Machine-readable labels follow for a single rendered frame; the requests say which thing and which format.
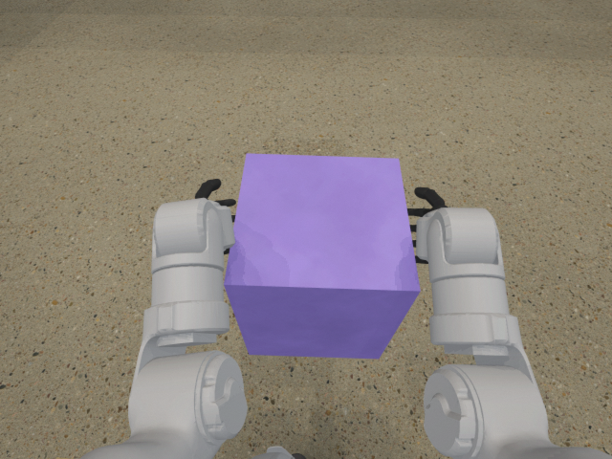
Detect carton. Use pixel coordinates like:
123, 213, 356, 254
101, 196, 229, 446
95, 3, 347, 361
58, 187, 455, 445
224, 153, 421, 359

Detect right robot upper arm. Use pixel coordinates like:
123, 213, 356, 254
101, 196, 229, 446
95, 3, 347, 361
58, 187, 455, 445
424, 364, 612, 459

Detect left robot hand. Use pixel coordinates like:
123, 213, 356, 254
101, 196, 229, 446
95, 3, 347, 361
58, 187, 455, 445
195, 179, 236, 254

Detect right robot hand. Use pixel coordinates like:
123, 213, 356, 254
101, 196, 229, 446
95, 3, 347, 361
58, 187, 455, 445
407, 187, 447, 264

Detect left robot shin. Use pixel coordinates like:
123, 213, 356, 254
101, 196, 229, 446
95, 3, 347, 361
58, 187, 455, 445
267, 446, 293, 457

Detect left robot upper arm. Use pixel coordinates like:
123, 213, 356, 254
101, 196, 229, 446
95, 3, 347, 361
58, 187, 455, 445
79, 350, 248, 459

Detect right robot forearm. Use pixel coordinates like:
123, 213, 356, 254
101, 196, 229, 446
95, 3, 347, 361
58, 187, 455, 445
416, 208, 548, 422

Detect left robot forearm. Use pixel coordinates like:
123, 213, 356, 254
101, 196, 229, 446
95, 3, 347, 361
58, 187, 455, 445
128, 198, 235, 429

